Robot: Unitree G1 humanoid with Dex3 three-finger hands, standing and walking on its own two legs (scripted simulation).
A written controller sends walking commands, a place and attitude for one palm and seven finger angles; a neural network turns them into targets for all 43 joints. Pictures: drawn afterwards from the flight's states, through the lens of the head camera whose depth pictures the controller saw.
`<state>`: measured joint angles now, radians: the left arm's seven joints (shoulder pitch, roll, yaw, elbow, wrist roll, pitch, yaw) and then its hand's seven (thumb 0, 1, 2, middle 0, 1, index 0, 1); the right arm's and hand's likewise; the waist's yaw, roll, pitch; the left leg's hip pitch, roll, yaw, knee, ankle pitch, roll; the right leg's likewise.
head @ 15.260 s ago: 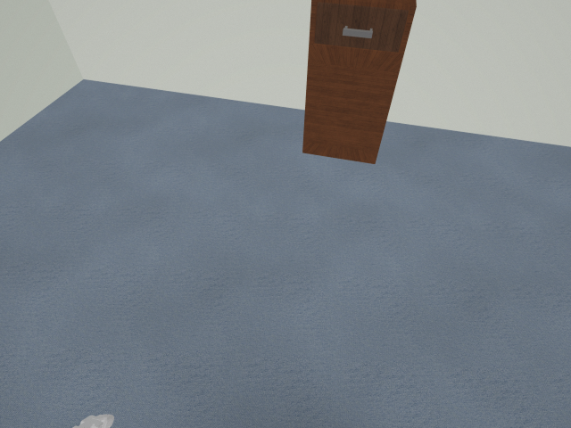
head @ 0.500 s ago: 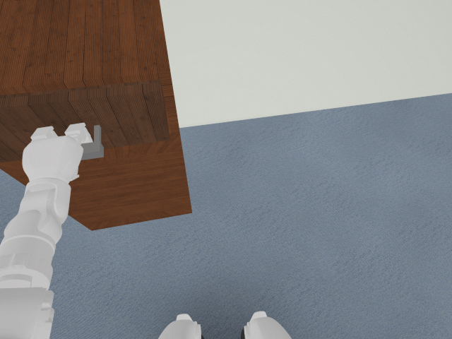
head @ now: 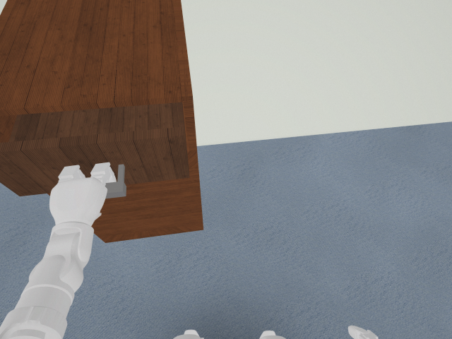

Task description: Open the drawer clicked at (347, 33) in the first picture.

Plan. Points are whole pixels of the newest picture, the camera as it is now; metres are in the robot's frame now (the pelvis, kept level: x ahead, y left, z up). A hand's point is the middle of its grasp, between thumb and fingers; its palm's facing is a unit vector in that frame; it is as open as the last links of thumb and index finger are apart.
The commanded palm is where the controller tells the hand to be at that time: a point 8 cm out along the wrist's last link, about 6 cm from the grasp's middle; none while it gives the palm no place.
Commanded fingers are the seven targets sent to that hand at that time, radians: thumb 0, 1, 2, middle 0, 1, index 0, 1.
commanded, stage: pull the drawer open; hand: left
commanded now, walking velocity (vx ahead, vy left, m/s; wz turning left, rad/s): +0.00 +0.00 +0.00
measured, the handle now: (93, 182) +0.40 +0.28 -0.02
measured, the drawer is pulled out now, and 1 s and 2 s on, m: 0.08 0.09 0.21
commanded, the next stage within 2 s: none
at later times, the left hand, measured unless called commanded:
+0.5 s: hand (92, 209) +0.35 +0.27 -0.05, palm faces -0.07 -0.03 -1.00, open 5.3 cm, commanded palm +0.34 +0.27 +0.00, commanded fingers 0.00 0.90 0.90 -0.40 -1.35 -0.40 -1.35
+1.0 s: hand (92, 215) +0.34 +0.27 -0.05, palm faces -0.08 -0.05 -1.00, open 5.3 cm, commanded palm +0.29 +0.25 +0.00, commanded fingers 0.00 0.90 0.90 -0.40 -1.35 -0.40 -1.35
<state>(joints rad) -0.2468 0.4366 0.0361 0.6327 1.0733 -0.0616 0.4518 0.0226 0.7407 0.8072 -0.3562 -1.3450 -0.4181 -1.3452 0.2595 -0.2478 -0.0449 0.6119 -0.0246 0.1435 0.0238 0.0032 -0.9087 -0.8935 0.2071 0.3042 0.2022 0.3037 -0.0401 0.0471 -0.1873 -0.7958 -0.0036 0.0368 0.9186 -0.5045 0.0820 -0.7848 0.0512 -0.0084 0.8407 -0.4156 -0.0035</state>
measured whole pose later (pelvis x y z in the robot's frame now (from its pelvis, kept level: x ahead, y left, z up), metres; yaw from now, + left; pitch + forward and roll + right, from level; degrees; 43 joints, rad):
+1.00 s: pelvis -0.04 -0.03 -0.01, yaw +0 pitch +23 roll -2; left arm -0.38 0.52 0.10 0.84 1.06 -0.12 0.44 0.00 0.76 0.81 -0.32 -1.34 -0.41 -1.34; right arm 0.30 -0.25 -0.05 0.66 0.00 0.11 0.00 0.01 -0.91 -0.89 0.21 0.30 0.20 0.30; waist -0.07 0.05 -0.19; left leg -0.92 0.01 0.05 0.98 -0.46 0.06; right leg -0.92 0.06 0.00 0.92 -0.40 -0.02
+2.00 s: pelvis -0.02 -0.03 +0.00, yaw +0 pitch +18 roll -2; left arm 0.30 0.38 0.06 0.24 1.04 -0.02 0.54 0.03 0.74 0.78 -0.29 -1.34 -0.42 -1.35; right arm 0.23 -0.26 -0.07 0.62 -0.03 0.09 0.04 0.01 -0.91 -0.89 0.20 0.30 0.20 0.30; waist -0.04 0.04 -0.19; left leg -0.75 0.01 0.05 0.95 -0.51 0.05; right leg -0.75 0.07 0.00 0.90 -0.45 -0.02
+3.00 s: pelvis -0.02 -0.04 -0.02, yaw +2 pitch +17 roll -1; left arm 0.60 0.37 0.07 0.03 1.06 -0.13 0.57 0.01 0.70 0.78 -0.30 -1.31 -0.37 -1.32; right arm 0.16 -0.23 -0.04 0.55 -0.05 0.08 0.04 0.01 -0.91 -0.89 0.20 0.30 0.20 0.30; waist 0.03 0.04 -0.20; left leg -0.81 0.00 0.02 1.06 -0.55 0.03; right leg -0.82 0.06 -0.03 1.04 -0.51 -0.05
